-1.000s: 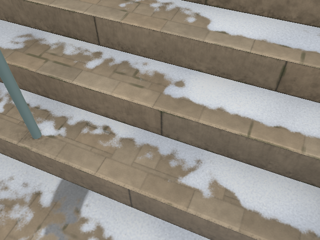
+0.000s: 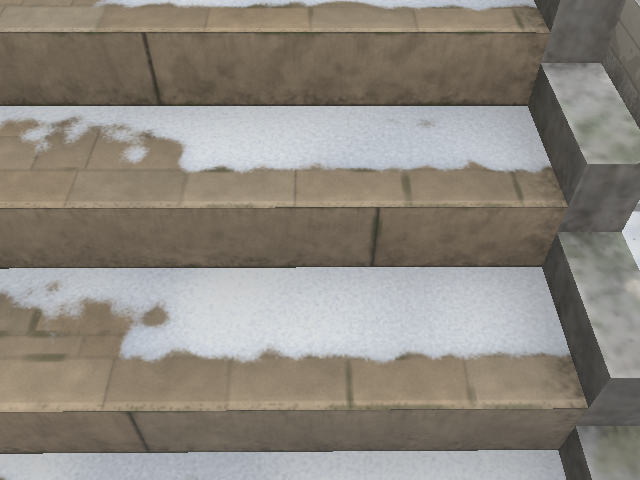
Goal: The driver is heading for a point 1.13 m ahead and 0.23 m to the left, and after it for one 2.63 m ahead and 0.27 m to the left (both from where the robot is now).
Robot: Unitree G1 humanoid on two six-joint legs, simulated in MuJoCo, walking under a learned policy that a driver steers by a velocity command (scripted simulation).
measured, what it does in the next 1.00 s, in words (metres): climbs, turning left: left foot, then right foot 0.17 m higher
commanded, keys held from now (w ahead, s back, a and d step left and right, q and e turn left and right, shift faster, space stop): w+q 0.62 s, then w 0.10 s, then w+e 0.16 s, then e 0.12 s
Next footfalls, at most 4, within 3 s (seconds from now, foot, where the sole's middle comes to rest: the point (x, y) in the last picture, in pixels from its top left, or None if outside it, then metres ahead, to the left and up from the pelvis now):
0.12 left None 0.10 0.09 -0.78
0.50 right None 0.35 0.01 -0.61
1.06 left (75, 355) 0.61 0.47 -0.45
1.62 right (207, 359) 0.60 0.23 -0.45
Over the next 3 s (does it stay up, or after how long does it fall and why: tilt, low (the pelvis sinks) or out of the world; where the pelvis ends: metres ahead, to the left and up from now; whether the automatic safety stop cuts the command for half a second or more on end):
stays up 0.80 0.31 0.36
